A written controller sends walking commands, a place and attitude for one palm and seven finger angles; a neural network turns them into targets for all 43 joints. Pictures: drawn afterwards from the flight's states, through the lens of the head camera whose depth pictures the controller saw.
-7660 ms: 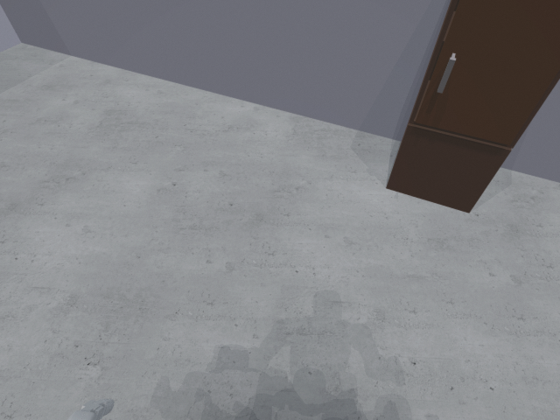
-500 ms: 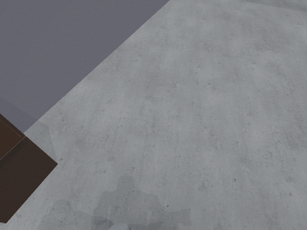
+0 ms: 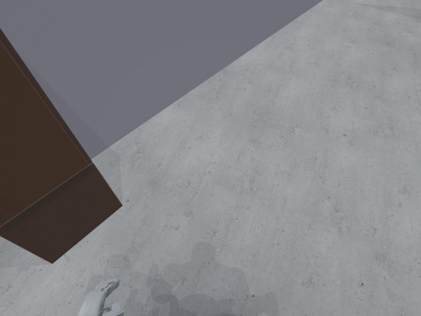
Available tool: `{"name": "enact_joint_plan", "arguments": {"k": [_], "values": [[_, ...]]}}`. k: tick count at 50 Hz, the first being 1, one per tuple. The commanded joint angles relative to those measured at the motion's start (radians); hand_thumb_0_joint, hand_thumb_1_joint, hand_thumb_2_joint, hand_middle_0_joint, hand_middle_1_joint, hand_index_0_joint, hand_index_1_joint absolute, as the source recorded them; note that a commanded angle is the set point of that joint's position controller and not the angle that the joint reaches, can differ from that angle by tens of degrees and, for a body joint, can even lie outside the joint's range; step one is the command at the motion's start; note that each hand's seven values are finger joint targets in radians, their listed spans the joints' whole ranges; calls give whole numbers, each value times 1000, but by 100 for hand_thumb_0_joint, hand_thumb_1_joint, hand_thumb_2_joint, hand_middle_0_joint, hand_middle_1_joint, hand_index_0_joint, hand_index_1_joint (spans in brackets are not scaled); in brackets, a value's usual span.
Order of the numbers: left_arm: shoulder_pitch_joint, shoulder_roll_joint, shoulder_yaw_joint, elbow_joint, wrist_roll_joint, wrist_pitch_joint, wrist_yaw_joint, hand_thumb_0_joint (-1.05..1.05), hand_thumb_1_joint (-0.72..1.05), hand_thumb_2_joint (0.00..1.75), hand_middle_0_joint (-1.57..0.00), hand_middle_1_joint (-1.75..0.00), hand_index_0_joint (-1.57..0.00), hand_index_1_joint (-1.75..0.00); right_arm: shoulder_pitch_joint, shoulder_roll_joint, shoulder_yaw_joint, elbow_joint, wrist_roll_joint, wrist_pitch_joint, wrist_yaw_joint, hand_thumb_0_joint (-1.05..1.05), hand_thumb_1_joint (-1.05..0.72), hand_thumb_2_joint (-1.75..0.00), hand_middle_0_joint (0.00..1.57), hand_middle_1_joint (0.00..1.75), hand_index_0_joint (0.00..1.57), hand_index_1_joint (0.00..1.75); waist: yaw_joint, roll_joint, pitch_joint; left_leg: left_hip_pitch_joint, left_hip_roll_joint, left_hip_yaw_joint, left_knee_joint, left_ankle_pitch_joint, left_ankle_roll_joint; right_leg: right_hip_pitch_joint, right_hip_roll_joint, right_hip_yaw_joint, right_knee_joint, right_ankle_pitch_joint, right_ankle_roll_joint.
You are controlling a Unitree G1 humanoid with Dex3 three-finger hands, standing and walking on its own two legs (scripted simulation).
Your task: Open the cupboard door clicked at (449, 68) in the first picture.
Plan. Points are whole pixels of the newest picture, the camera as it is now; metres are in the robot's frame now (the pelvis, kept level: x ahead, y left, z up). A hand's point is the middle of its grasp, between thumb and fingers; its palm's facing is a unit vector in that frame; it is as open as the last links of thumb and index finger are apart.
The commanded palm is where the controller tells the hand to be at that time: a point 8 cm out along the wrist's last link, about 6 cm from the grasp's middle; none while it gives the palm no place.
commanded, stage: turn to face it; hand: left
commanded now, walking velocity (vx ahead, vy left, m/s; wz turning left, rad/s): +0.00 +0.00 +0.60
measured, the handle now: out of the picture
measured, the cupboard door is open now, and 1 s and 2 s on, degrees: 0 0 0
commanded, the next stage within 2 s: take the last steps up to it in 1.28 s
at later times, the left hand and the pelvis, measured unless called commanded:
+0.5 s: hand out of the picture -0.06 +0.25 -0.17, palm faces +0.37 -0.89 -0.27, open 7.4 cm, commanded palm none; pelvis -0.02 +0.03 +0.00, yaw +20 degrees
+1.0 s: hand out of the picture -0.04 +0.20 -0.12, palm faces +0.58 -0.75 -0.31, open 7.3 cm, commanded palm none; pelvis -0.01 -0.02 +0.01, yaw +38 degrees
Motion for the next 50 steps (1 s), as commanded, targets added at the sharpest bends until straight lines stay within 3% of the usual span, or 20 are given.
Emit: {"name": "enact_joint_plan", "arguments": {"k": [1,3,5,16,19,20,21,22,24,26,28,36,41,42,43,44,45,47,48,50], "values": [[106,243,65,-55,9,-19,24,0,90,90,-20,-30,-20,-30,-38,-123,-46,-107,0,-11,2,0,-90,-90,20,30,20,30,59,-286,-111,-242,38,21,529,-209,-12,152,-425,361,-331,159,-181],[-4,176,43,-77,10,-16,23,0,90,90,-20,-30,-20,-30,-11,-109,-40,-66,-5,4,19,0,-90,-90,20,30,20,30,5,-179,-29,-231,77,59,611,-57,-26,62,-320,169,-320,97,-141],[11,157,35,-75,11,-22,22,0,90,90,-20,-30,-20,-30,13,-97,-35,-55,-5,10,26,0,-90,-90,20,30,20,30,8,-232,-37,-222,80,91,604,-2,-41,74,-282,80,-317,126,-121],[134,236,63,1,22,-6,18,0,90,90,-20,-30,-20,-30,-89,-69,-4,-80,10,-7,26,0,-90,-90,20,30,20,30,79,-262,-105,-93,95,225,140,-108,-39,213,-368,-39,-221,326,-163],[130,229,69,16,12,3,12,0,90,90,-20,-30,-20,-30,-1,-87,-7,-65,7,-26,20,0,-90,-90,20,30,20,30,31,-211,-158,83,82,245,-153,75,-19,178,-338,-128,-44,360,-86],[142,203,67,7,2,10,7,0,90,90,-20,-30,-20,-30,49,-149,-21,-54,5,-36,19,0,-90,-90,20,30,20,30,2,-73,-185,250,145,150,-258,215,11,32,-296,-150,109,240,-33],[127,131,53,-35,-2,13,-3,0,90,90,-20,-30,-20,-30,97,-264,-51,-57,-2,-43,13,0,-90,-90,20,30,20,30,-29,245,-180,384,417,-219,-296,562,138,-274,-151,-171,327,-259,54],[12,132,35,-79,10,18,1,0,90,90,-20,-30,-20,-30,180,-305,-53,-30,2,-35,7,0,-90,-90,20,30,20,30,-76,193,-157,321,493,-258,-297,665,220,-298,-114,-75,471,-381,49],[-2,126,45,-53,4,21,7,0,90,90,-20,-30,-20,-30,110,-248,-41,-32,0,-42,-18,0,-90,-90,20,30,20,30,-44,212,-150,283,408,-204,-280,638,215,-336,-111,25,581,-273,51],[38,135,51,-16,4,18,-3,0,90,90,-20,-30,-20,-30,6,-192,-20,-62,-1,-48,-21,0,-90,-90,20,30,20,30,10,119,-112,233,305,-92,-275,658,173,-293,-101,30,588,-144,57],[70,137,49,0,3,19,-4,0,90,90,-20,-30,-20,-30,-15,-188,-18,-74,1,-52,-20,0,-90,-90,20,30,20,30,24,84,-135,225,288,-70,-284,632,174,-250,-92,34,554,-112,65],[9,117,40,-45,-2,19,5,0,90,90,-20,-30,-20,-30,2,-197,-35,-71,-5,-34,-13,0,-90,-90,20,30,20,30,0,99,-98,165,269,-203,-291,464,198,-149,-34,40,288,-151,60],[135,128,44,-31,-7,-3,13,0,90,90,-20,-30,-20,-30,-54,-183,-43,-95,2,-25,-9,0,-90,-90,20,30,20,30,60,87,-140,26,197,-234,-171,440,142,142,5,17,-110,30,39],[168,179,53,-28,1,-17,18,0,90,90,-20,-30,-20,-30,-43,-144,-39,-100,10,-26,-4,0,-90,-90,20,30,20,30,74,-26,-163,-83,133,-188,-64,312,84,286,-88,107,-255,87,16],[189,274,73,-32,19,-26,27,0,90,90,-20,-30,-20,-30,-25,-68,-26,-125,15,-28,1,0,-90,-90,20,30,20,30,79,-336,-162,-281,-32,27,179,-124,-9,373,-385,403,-330,175,-95],[163,279,69,-45,10,-21,26,0,90,90,-20,-30,-20,-30,-20,-122,-41,-122,1,-19,-2,0,-90,-90,20,30,20,30,75,-335,-156,-254,1,15,372,-242,-10,226,-473,415,-340,160,-175],[110,242,65,-57,9,-17,27,0,90,90,-20,-30,-20,-30,-44,-123,-45,-109,-2,-7,3,0,-90,-90,20,30,20,30,60,-284,-92,-235,24,1,495,-197,-6,112,-423,389,-359,68,-185],[7,178,46,-72,9,-16,25,0,90,90,-20,-30,-20,-30,-3,-107,-42,-71,-5,3,17,0,-90,-90,20,30,20,30,1,-187,-29,-240,60,35,590,-67,-20,61,-323,208,-331,70,-147],[0,161,40,-72,10,-21,22,0,90,90,-20,-30,-20,-30,12,-92,-36,-54,-7,6,21,0,-90,-90,20,30,20,30,-4,-196,-23,-235,65,58,603,-18,-30,65,-282,124,-314,122,-126],[58,151,36,-52,10,-26,23,0,90,90,-20,-30,-20,-30,5,-89,-31,-49,-6,8,23,0,-90,-90,20,30,20,30,20,-240,-42,-233,67,77,582,4,-42,112,-269,86,-304,199,-127]]}}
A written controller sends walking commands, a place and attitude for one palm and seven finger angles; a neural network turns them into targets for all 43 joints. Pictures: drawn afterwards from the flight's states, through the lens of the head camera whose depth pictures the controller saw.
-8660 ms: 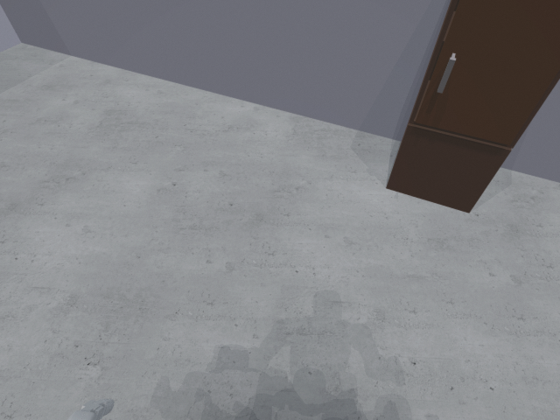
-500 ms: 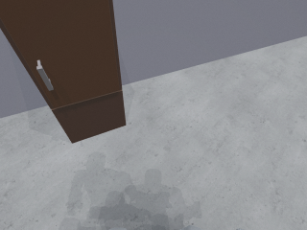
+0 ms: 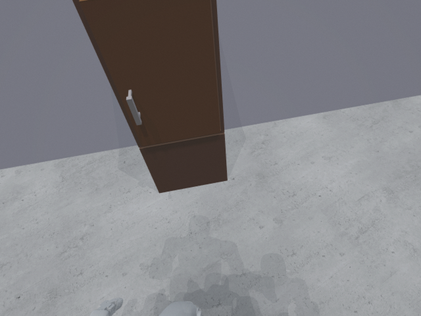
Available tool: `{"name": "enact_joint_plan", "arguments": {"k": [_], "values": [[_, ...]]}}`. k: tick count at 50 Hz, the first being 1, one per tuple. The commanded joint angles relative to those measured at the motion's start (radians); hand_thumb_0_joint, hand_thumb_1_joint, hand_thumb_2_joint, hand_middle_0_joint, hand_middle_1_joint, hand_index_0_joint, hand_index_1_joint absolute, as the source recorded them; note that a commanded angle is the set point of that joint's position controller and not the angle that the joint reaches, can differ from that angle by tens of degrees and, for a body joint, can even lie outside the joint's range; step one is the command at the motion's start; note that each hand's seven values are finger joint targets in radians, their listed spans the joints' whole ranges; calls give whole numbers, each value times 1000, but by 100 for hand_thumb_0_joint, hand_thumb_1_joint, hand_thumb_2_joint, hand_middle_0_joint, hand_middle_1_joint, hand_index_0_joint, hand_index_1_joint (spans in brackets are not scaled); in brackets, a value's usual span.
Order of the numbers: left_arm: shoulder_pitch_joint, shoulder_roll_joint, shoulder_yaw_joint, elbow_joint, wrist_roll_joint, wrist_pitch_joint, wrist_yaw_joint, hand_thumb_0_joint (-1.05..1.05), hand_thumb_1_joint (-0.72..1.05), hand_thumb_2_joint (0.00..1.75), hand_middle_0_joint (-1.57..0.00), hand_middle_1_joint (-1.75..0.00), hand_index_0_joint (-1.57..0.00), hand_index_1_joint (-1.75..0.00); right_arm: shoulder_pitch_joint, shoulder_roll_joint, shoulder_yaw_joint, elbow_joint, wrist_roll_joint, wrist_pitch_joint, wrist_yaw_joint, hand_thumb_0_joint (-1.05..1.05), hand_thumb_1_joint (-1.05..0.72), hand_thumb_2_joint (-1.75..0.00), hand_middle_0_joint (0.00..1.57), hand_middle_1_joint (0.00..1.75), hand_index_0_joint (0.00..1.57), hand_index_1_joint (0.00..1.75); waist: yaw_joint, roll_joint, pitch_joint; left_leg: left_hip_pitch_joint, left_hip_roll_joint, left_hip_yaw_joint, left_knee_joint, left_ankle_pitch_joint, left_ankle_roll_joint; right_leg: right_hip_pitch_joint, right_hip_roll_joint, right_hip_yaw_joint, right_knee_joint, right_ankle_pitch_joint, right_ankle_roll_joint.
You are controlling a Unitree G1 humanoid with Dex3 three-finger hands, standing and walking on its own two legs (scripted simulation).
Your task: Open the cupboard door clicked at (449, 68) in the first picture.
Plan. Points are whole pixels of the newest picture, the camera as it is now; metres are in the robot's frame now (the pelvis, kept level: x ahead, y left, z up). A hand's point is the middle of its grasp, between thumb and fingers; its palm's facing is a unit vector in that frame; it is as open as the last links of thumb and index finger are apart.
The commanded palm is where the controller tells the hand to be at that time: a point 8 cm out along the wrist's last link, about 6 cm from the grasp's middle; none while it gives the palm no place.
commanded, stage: turn to face it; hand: left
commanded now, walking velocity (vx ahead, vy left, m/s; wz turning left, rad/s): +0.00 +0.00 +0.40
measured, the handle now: (134, 107) +0.82 +0.32 -0.11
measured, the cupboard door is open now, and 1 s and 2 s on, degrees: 0 0 0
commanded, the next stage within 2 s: take the last steps up to it in 0.28 s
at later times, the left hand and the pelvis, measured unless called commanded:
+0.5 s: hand out of the picture -0.06 +0.26 -0.18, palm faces +0.25 -0.94 -0.23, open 7.4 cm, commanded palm none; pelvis -0.02 +0.05 +0.00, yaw +11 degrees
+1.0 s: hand out of the picture +0.02 +0.19 -0.15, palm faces +0.29 -0.93 -0.23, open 7.2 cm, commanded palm none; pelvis +0.06 +0.01 +0.01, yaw +14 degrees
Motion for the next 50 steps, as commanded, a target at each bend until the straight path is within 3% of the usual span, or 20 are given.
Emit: {"name": "enact_joint_plan", "arguments": {"k": [1,10,14,15,16,17,18,19,22,33,36,38,39,40,41,42,43,45,48,50], "values": [[21,187,52,-52,5,-28,15,0,90,90,-20,-30,-20,-30,-10,-64,-8,-62,3,-18,8,0,-90,-90,20,30,20,30,26,-248,-43,-71,61,16,77,45,-26,79,-236,146,-241,226,-68],[141,246,70,35,19,-20,14,0,90,90,-20,-30,-20,-30,-114,-26,30,-61,20,-34,-4,0,-90,-90,20,30,20,30,87,-267,-90,70,67,108,-309,-84,-17,169,-294,104,-166,482,-118],[111,247,76,65,10,-11,11,0,90,90,-20,-30,-20,-30,-21,-27,38,-29,21,-56,-15,0,-90,-90,20,30,20,30,38,-260,-134,275,50,149,-645,99,8,128,-263,34,-45,482,-51],[112,225,71,68,-1,-5,8,0,90,90,-20,-30,-20,-30,10,-63,31,-17,19,-66,-15,0,-90,-90,20,30,20,30,17,-175,-152,407,89,115,-768,235,26,37,-229,0,47,385,-1],[134,165,63,46,-8,2,3,0,90,90,-20,-30,-20,-30,31,-158,10,-22,9,-76,-17,0,-90,-90,20,30,20,30,7,88,-172,541,304,-149,-803,474,109,-177,-117,-57,221,53,69],[89,128,38,19,-1,8,2,0,90,90,-20,-30,-20,-30,59,-218,3,-19,13,-65,-22,0,-90,-90,20,30,20,30,-7,206,-135,506,446,-250,-804,730,204,-276,-64,-11,363,-333,93],[34,140,40,24,4,23,11,0,90,90,-20,-30,-20,-30,67,-188,6,-2,8,-67,-35,0,-90,-90,20,30,20,30,-29,178,-112,415,428,-239,-819,682,231,-256,-57,63,449,-338,92],[18,138,44,40,0,28,9,0,90,90,-20,-30,-20,-30,21,-170,14,-4,6,-67,-46,0,-90,-90,20,30,20,30,-8,187,-63,364,389,-215,-829,622,231,-269,-57,97,499,-286,91],[87,130,41,105,7,15,-14,0,90,90,-20,-30,-20,-30,-27,-103,36,-10,9,-85,-49,0,-90,-90,20,30,20,30,31,80,-65,403,299,-132,-857,428,203,-282,-39,80,555,-137,94],[-18,79,23,88,12,-16,-39,0,90,90,-20,-30,-20,-30,147,-71,24,71,2,-116,-50,0,-90,-90,20,30,20,30,-15,66,19,401,306,-204,-962,28,236,-272,-31,64,253,-110,80],[7,60,24,98,10,-24,-42,0,90,90,-20,-30,-20,-30,132,-76,24,84,-1,-114,-48,0,-90,-90,20,30,20,30,5,79,21,321,294,-187,-935,3,222,-142,-4,39,118,-97,68],[106,59,30,137,11,-32,-40,0,90,90,-20,-30,-20,-30,114,-64,28,93,2,-111,-47,0,-90,-90,20,30,20,30,56,35,5,229,256,-144,-847,-31,185,45,26,11,-34,-3,65],[170,79,36,165,13,-41,-36,0,90,90,-20,-30,-20,-30,119,-38,32,103,6,-113,-46,0,-90,-90,20,30,20,30,82,-38,-8,141,200,-106,-744,-58,151,184,13,37,-116,27,59],[264,136,48,195,20,-54,-26,0,90,90,-20,-30,-20,-30,125,10,42,96,14,-118,-42,0,-90,-90,20,30,20,30,120,-178,-40,-7,111,4,-530,-101,105,336,-133,216,-214,-137,15],[339,219,68,207,18,-54,-17,0,90,90,-20,-30,-20,-30,86,52,50,51,16,-121,-36,0,-90,-90,20,30,20,30,156,-397,-16,-188,25,108,-281,-203,73,374,-345,538,-370,-312,-85],[358,224,70,208,3,-55,-8,0,90,90,-20,-30,-20,-30,45,-16,36,33,6,-110,-30,0,-90,-90,20,30,20,30,162,-363,9,-203,73,42,-130,-179,78,257,-393,636,-456,-493,-128],[297,196,65,200,3,-56,-5,0,90,90,-20,-30,-20,-30,15,-10,26,38,4,-107,-23,0,-90,-90,20,30,20,30,136,-296,71,-226,102,27,-40,-93,80,161,-379,624,-483,-554,-136],[184,108,47,173,6,-64,-1,0,90,90,-20,-30,-20,-30,67,20,19,77,-2,-94,-12,0,-90,-90,20,30,20,30,60,-153,103,-169,144,36,-8,61,61,42,-300,411,-455,-381,-95],[184,64,29,184,3,-81,-1,0,90,90,-20,-30,-20,-30,158,66,22,115,-5,-81,-6,0,-90,-90,20,30,20,30,20,-177,62,-108,143,70,-29,191,35,35,-197,197,-438,-118,-58],[216,57,23,202,3,-91,1,0,90,90,-20,-30,-20,-30,127,62,22,103,-3,-80,-4,0,-90,-90,20,30,20,30,27,-187,70,-129,156,77,-63,224,23,51,-199,177,-447,-44,-75]]}}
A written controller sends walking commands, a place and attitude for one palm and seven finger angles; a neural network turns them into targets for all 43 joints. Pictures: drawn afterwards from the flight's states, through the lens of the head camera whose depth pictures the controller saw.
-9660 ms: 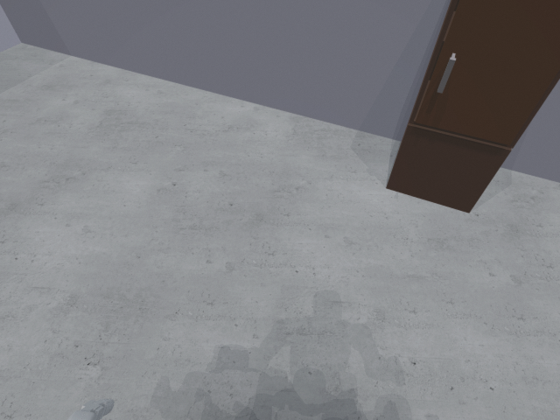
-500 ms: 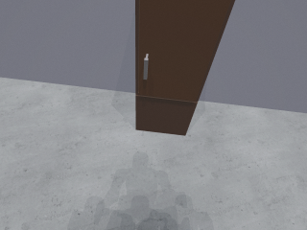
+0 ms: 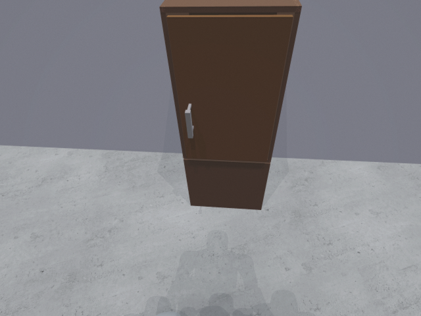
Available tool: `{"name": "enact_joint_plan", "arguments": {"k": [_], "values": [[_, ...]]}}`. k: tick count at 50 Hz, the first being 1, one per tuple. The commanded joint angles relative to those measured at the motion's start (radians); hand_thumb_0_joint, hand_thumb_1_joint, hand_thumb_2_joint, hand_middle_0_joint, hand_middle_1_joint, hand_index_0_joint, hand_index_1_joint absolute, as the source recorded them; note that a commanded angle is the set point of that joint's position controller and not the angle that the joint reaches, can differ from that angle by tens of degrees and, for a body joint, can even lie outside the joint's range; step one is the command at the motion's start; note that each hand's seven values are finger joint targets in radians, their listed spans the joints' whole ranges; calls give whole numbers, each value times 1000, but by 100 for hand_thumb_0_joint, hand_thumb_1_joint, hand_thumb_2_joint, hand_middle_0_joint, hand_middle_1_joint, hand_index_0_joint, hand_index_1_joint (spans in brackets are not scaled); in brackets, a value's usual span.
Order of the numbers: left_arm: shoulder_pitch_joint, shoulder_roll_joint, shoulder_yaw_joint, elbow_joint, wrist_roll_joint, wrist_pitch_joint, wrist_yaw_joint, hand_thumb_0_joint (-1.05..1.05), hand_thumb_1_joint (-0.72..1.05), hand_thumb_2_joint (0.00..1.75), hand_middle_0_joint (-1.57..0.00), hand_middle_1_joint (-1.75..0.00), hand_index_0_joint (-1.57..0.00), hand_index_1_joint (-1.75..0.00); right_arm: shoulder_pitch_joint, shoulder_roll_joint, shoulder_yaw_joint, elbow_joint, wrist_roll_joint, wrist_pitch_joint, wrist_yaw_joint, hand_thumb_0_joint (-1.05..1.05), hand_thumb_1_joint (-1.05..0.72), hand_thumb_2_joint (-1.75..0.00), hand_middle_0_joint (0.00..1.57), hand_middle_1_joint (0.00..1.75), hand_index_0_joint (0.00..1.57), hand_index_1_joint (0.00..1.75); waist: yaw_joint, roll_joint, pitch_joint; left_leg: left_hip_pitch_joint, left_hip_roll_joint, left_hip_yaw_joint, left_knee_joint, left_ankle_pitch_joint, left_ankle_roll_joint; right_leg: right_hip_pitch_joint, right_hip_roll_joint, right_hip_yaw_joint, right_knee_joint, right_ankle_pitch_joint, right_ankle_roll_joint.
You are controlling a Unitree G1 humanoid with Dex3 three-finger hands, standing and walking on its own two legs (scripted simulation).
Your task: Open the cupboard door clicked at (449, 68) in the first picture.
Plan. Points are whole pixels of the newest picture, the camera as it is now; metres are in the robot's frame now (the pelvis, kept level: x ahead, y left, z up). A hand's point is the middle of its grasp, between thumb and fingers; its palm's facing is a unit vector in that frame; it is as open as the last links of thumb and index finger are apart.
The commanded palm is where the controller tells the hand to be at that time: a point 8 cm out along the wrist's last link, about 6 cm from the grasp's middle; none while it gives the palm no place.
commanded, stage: take the last steps up to it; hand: left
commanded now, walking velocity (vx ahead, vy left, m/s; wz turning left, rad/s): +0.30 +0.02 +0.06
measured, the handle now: (190, 121) +0.81 +0.12 -0.12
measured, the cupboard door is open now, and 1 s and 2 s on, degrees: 0 0 0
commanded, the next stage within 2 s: come to a stop and stand still in 0.50 s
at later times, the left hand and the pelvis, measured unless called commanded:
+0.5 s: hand out of the picture +0.15 +0.24 -0.19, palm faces +0.06 -0.99 -0.15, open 7.4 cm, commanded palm none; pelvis +0.17 +0.07 -0.01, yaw -1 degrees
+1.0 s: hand (136, 246) +0.34 +0.23 -0.18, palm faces +0.02 -0.98 -0.21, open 7.3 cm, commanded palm none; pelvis +0.24 +0.05 -0.02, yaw +1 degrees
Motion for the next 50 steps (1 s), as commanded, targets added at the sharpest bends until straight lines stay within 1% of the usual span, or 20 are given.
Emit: {"name": "enact_joint_plan", "arguments": {"k": [1,6,11,13,14,15,16,17,20,22,24,30,33,35,36,37,39,41,43,50], "values": [[89,97,9,-1,3,-29,4,0,90,90,-20,-30,-20,-30,-59,-20,-5,-83,5,-25,12,0,-90,-90,20,30,20,30,20,-151,142,-147,53,-4,-20,97,-25,-44,-242,184,-286,-60,-69],[162,103,10,45,7,-40,8,0,90,90,-20,-30,-20,-30,-190,-11,2,-125,11,-41,22,0,-90,-90,20,30,20,30,46,-138,151,-178,65,27,-192,103,-25,41,-257,163,-249,88,-98],[176,120,19,68,13,-27,10,0,90,90,-20,-30,-20,-30,-267,8,13,-154,17,-62,25,0,-90,-90,20,30,20,30,60,-186,156,-5,28,74,-386,40,9,22,-268,142,-170,198,-94],[150,129,25,69,11,-20,10,0,90,90,-20,-30,-20,-30,-172,-18,8,-127,12,-74,15,0,-90,-90,20,30,20,30,7,-141,104,185,-10,104,-503,45,23,-6,-247,108,-29,270,-74],[145,122,25,66,6,-16,7,0,90,90,-20,-30,-20,-30,-47,-46,3,-86,7,-83,5,0,-90,-90,20,30,20,30,-44,-75,29,363,-34,115,-580,80,30,-38,-189,52,158,342,-49],[182,78,21,59,-2,-14,1,0,90,90,-20,-30,-20,-30,94,-140,-15,-49,-2,-94,-10,0,-90,-90,20,30,20,30,-85,98,-106,611,143,-95,-624,138,83,-186,-107,-2,423,171,-1],[200,30,9,29,-9,-15,-7,0,90,90,-20,-30,-20,-30,176,-231,-33,-31,4,-89,-23,0,-90,-90,20,30,20,30,-86,294,-167,751,372,-416,-715,243,182,-420,1,-11,687,-336,32],[136,53,5,4,-4,-7,-1,0,90,90,-20,-30,-20,-30,164,-240,-33,-33,15,-79,-33,0,-90,-90,20,30,20,30,-93,222,-164,694,409,-454,-761,166,220,-470,-24,82,830,-366,18],[6,49,17,-4,7,-4,-18,0,90,90,-20,-30,-20,-30,-11,-101,-2,-74,11,-92,-35,0,-90,-90,20,30,20,30,-38,31,46,405,316,-260,-824,189,192,-492,-111,119,863,-160,28],[50,27,16,12,9,13,-21,0,90,90,-20,-30,-20,-30,-48,-62,13,-70,15,-106,-37,0,-90,-90,20,30,20,30,14,46,42,324,260,-124,-835,306,158,-402,-116,107,775,-110,42],[70,14,20,9,13,32,-20,0,90,90,-20,-30,-20,-30,-62,-52,9,-84,15,-108,-37,0,-90,-90,20,30,20,30,32,64,37,300,234,-56,-847,344,162,-380,-111,95,705,-66,57],[-87,45,18,-67,10,42,-26,0,90,90,-20,-30,-20,-30,-43,-88,5,-76,9,-92,-33,0,-90,-90,20,30,20,30,13,77,90,322,222,-14,-830,391,170,-345,-90,61,408,-6,57],[-86,48,7,-67,6,39,-13,0,90,90,-20,-30,-20,-30,-64,-86,14,-65,9,-77,-42,0,-90,-90,20,30,20,30,32,57,75,316,195,13,-704,589,126,-188,-54,49,226,63,54],[-6,114,13,-41,7,29,-1,0,90,90,-20,-30,-20,-30,-56,-71,19,-51,21,-68,-41,0,-90,-90,20,30,20,30,70,-17,18,297,121,45,-591,435,47,-16,-83,68,44,356,60],[19,177,20,-37,8,26,9,0,90,90,-20,-30,-20,-30,-23,-43,19,-50,29,-63,-38,0,-90,-90,20,30,20,30,61,-118,-33,203,58,60,-513,183,9,101,-199,203,88,690,19],[2,224,22,-44,4,27,12,0,90,90,-20,-30,-20,-30,27,-28,16,-46,38,-47,-32,0,-90,-90,20,30,20,30,34,-149,-21,155,-10,65,-459,-114,-13,112,-326,258,103,955,-56],[3,252,39,-53,1,29,20,0,90,90,-20,-30,-20,-30,16,-37,5,-53,37,-9,-45,0,-90,-90,20,30,20,30,58,-308,-103,159,-34,34,-165,-401,-29,87,-408,329,60,1080,-186],[-69,234,42,-80,7,43,30,0,90,90,-20,-30,-20,-30,-28,-47,0,-62,39,1,-45,0,-90,-90,20,30,20,30,55,-222,-99,108,-37,-42,-1,-377,-27,51,-398,317,48,936,-211],[-141,226,48,-120,12,58,39,0,90,90,-20,-30,-20,-30,-34,-32,1,-71,36,13,-39,0,-90,-90,20,30,20,30,37,-143,-101,106,-34,-50,22,-320,-32,-10,-367,253,33,759,-180],[-202,216,57,-152,22,77,27,0,90,90,-20,-30,-20,-30,27,-14,7,-97,26,6,-21,0,-90,-90,20,30,20,30,4,-230,-86,232,-43,26,-337,-170,-24,-162,-262,228,-61,48,-99]]}}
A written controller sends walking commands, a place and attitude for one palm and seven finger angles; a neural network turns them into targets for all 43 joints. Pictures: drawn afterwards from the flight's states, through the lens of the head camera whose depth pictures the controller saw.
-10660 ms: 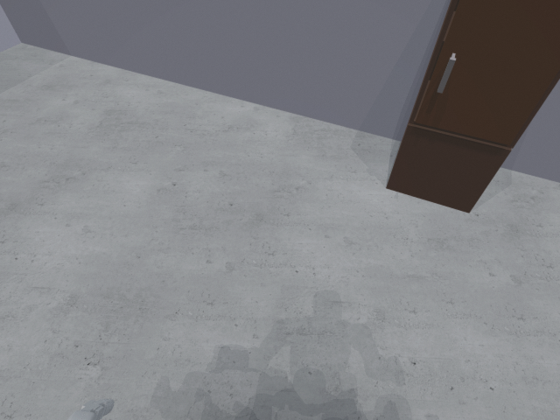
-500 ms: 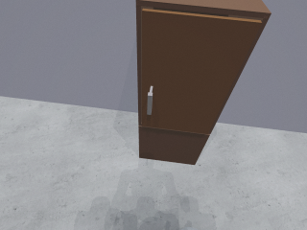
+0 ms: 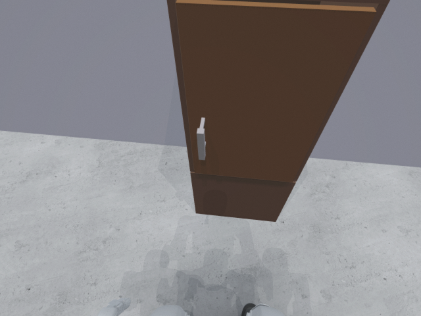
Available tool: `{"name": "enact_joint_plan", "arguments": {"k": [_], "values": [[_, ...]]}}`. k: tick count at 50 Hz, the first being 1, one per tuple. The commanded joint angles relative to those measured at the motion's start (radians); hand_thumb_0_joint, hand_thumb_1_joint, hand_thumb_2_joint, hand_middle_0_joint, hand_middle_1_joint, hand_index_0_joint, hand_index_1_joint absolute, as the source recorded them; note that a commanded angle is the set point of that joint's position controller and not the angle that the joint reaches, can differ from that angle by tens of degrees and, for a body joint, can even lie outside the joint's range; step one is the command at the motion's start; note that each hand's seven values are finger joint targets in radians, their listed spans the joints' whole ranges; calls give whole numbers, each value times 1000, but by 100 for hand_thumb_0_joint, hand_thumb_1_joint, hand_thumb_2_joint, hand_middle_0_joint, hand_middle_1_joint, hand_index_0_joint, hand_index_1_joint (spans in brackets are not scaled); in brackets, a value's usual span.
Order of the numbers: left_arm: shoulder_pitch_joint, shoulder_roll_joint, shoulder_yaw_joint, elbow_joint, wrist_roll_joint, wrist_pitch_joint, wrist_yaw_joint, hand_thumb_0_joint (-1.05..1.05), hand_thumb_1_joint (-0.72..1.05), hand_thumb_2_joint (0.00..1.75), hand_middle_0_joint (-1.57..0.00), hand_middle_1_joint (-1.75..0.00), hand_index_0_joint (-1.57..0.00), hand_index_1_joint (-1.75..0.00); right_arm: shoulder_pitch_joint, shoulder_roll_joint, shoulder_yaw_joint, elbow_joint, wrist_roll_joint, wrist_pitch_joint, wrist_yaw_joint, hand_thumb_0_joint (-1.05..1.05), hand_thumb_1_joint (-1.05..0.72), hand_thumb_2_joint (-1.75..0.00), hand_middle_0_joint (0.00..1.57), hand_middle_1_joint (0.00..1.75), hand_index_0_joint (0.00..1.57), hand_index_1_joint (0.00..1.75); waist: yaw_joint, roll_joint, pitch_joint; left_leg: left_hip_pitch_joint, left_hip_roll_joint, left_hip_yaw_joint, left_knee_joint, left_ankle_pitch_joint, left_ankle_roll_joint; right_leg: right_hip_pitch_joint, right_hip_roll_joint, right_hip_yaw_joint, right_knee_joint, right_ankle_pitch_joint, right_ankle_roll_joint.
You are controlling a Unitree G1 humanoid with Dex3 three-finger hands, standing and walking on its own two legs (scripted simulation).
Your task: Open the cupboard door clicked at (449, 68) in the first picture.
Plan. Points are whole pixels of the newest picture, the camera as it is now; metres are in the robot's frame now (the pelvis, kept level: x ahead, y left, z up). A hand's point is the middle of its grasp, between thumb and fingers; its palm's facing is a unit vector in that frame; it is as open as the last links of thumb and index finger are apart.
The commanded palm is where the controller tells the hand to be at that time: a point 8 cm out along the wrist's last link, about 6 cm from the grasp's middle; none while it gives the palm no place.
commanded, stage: come to a stop and stand still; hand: left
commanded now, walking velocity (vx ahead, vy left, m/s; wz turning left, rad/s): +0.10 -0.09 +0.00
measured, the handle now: (202, 139) +0.58 +0.06 -0.10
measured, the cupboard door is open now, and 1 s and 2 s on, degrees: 0 0 0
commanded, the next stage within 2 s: look again from close up in 1.12 s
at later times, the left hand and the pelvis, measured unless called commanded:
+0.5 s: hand out of the picture -0.01 +0.19 -0.17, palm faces -0.05 -0.98 -0.21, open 7.4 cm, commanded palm none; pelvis -0.01 +0.01 +0.00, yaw -3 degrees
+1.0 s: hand out of the picture +0.02 +0.16 -0.16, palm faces +0.00 -0.97 -0.23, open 7.3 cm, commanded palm none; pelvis -0.01 -0.02 +0.01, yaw -1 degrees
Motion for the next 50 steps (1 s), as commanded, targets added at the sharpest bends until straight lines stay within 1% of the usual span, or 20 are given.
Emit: {"name": "enact_joint_plan", "arguments": {"k": [1,2,3,4,5,8,11,15,18,19,20,21,22,23,24,25,27,32,40,50], "values": [[38,206,60,-53,1,1,9,0,90,90,-20,-30,-20,-30,212,-24,1,-13,1,-28,6,0,-90,-90,20,30,20,30,-15,-198,-211,174,1,41,-328,151,16,64,-159,193,-181,-161,-103],[37,183,52,-44,-7,5,6,0,90,90,-20,-30,-20,-30,249,-28,5,1,1,-36,5,0,-90,-90,20,30,20,30,-34,-137,-202,258,14,25,-472,217,20,-3,-124,161,-117,-280,-61],[61,122,39,-51,-20,11,0,0,90,90,-20,-30,-20,-30,233,-79,0,-10,-8,-48,2,0,-90,-90,20,30,20,30,-25,84,-143,207,121,-155,-631,93,51,-90,-29,112,21,-358,-12],[75,70,30,-57,-27,16,-4,0,90,90,-20,-30,-20,-30,157,-142,-6,-49,-19,-52,-3,0,-90,-90,20,30,20,30,-14,307,-51,22,304,-385,-802,-90,112,-101,65,51,174,-354,32],[63,95,35,-45,-18,23,-8,0,90,90,-20,-30,-20,-30,68,-165,-8,-73,-21,-53,-14,0,-90,-90,20,30,20,30,-9,294,-10,-83,342,-442,-851,-137,154,-65,56,121,279,-322,33],[150,102,42,31,-9,14,-28,0,90,90,-20,-30,-20,-30,-14,-121,9,-67,-17,-66,-25,0,-90,-90,20,30,20,30,45,142,-6,11,254,-272,-785,36,145,-78,62,158,420,-217,34],[167,93,28,54,-11,-2,-31,0,90,90,-20,-30,-20,-30,59,-116,7,-34,-11,-74,-30,0,-90,-90,20,30,20,30,10,99,-69,233,240,-197,-725,312,161,-118,58,129,367,-211,50],[136,77,12,60,-20,-5,-27,0,90,90,-20,-30,-20,-30,131,-125,3,17,-12,-71,-38,0,-90,-90,20,30,20,30,-27,136,-89,346,277,-181,-648,669,190,-58,43,101,217,-296,54],[141,67,3,77,-26,-12,-23,0,90,90,-20,-30,-20,-30,148,-135,0,44,-10,-65,-36,0,-90,-90,20,30,20,30,-32,137,-119,364,254,-168,-582,857,182,41,57,76,54,-289,41],[182,70,3,95,-28,-15,-20,0,90,90,-20,-30,-20,-30,134,-135,0,48,-6,-64,-35,0,-90,-90,20,30,20,30,-14,143,-137,348,242,-154,-566,835,168,99,60,64,-12,-220,37],[332,113,-3,162,-10,-40,26,0,90,90,-20,-30,-20,-30,12,-188,-1,-7,11,-72,-24,0,-90,-90,20,30,20,30,67,96,-99,193,228,-78,-335,794,96,148,-11,176,-118,-25,-3],[312,142,-7,110,-9,-53,21,0,90,90,-20,-30,-20,-30,18,-73,20,-56,5,-68,-5,0,-90,-90,20,30,20,30,39,-118,-60,60,97,-7,-322,301,54,140,-48,247,-236,-41,-21],[260,163,-12,110,-11,-71,15,0,90,90,-20,-30,-20,-30,51,-24,37,-59,-9,-63,7,0,-90,-90,20,30,20,30,9,-162,-94,57,43,26,-316,141,33,160,-111,281,-244,-63,-66],[243,175,-12,86,-2,-69,10,0,90,90,-20,-30,-20,-30,78,-21,34,-63,-8,-69,10,0,-90,-90,20,30,20,30,-10,-60,-135,121,12,36,-348,157,29,143,-97,242,-168,-28,-85],[242,160,-3,97,-6,-78,12,0,90,90,-20,-30,-20,-30,103,-31,37,-38,-8,-82,9,0,-90,-90,20,30,20,30,-20,-111,-197,107,32,9,-382,335,41,243,-38,210,-71,226,-79],[258,136,-9,105,-17,-81,13,0,90,90,-20,-30,-20,-30,114,-59,35,-28,-3,-88,1,0,-90,-90,20,30,20,30,-11,-107,-248,160,65,-15,-388,458,53,273,-26,181,-31,309,-59],[254,121,-11,99,-18,-73,14,0,90,90,-20,-30,-20,-30,125,-70,35,-15,-4,-91,-12,0,-90,-90,20,30,20,30,-5,51,-222,204,101,-29,-390,596,59,229,-2,144,1,215,-41],[248,121,-7,88,-14,-58,8,0,90,90,-20,-30,-20,-30,105,-58,40,-19,-6,-75,-18,0,-90,-90,20,30,20,30,4,-29,-59,117,91,-31,-428,403,60,147,3,162,-58,43,-39],[231,144,-6,72,-18,-58,5,0,90,90,-20,-30,-20,-30,118,-63,48,6,-7,-76,-14,0,-90,-90,20,30,20,30,6,-42,-42,129,75,-25,-472,342,52,139,-3,189,-110,-28,-43],[240,148,-4,79,-20,-61,2,0,90,90,-20,-30,-20,-30,114,-66,52,32,-5,-78,-16,0,-90,-90,20,30,20,30,13,-30,-74,157,79,-18,-482,378,45,181,-10,188,-120,63,-45]]}}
